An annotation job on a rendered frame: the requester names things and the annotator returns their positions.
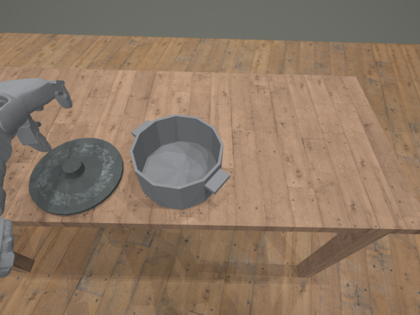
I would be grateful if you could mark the robot left hand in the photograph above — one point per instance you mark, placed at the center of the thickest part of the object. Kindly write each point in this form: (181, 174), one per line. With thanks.
(34, 94)

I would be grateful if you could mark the left robot forearm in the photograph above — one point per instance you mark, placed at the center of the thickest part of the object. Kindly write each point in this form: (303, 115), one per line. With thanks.
(12, 115)

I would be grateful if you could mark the robot left upper arm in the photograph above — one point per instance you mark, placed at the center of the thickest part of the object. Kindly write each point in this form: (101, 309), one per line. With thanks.
(6, 247)

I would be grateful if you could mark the lid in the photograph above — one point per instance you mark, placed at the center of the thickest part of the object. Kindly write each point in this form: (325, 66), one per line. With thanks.
(52, 190)

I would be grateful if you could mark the pot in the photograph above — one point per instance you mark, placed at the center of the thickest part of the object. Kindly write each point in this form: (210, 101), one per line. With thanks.
(177, 160)

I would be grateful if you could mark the table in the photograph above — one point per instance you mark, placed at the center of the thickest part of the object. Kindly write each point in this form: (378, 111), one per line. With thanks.
(305, 153)

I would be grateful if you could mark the knob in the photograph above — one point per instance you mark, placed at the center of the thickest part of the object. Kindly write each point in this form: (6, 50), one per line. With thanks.
(73, 167)

